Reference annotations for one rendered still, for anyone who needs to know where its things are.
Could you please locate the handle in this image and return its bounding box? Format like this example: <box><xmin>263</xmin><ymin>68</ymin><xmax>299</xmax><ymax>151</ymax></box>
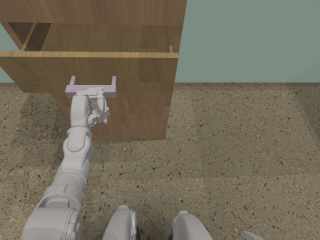
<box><xmin>65</xmin><ymin>75</ymin><xmax>117</xmax><ymax>98</ymax></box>

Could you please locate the left robot forearm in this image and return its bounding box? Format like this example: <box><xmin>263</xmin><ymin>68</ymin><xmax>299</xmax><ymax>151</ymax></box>
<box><xmin>20</xmin><ymin>126</ymin><xmax>94</xmax><ymax>240</ymax></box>

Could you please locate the robot left upper arm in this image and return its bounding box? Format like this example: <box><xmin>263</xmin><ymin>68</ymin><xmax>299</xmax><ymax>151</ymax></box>
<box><xmin>23</xmin><ymin>207</ymin><xmax>82</xmax><ymax>240</ymax></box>

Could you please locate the left robot shin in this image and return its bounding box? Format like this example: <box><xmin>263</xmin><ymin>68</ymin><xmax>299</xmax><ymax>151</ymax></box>
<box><xmin>118</xmin><ymin>205</ymin><xmax>136</xmax><ymax>240</ymax></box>

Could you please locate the right robot thigh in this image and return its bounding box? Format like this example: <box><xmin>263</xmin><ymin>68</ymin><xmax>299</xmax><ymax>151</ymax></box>
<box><xmin>172</xmin><ymin>214</ymin><xmax>213</xmax><ymax>240</ymax></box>

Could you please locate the drawer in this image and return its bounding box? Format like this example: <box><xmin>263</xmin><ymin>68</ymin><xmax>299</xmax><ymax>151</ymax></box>
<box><xmin>0</xmin><ymin>22</ymin><xmax>179</xmax><ymax>93</ymax></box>

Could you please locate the cabinet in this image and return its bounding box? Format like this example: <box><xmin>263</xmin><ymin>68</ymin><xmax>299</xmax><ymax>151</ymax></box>
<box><xmin>0</xmin><ymin>0</ymin><xmax>187</xmax><ymax>141</ymax></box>

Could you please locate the robot left hand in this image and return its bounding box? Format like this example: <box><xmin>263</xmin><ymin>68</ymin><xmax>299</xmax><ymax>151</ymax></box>
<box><xmin>70</xmin><ymin>87</ymin><xmax>110</xmax><ymax>130</ymax></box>

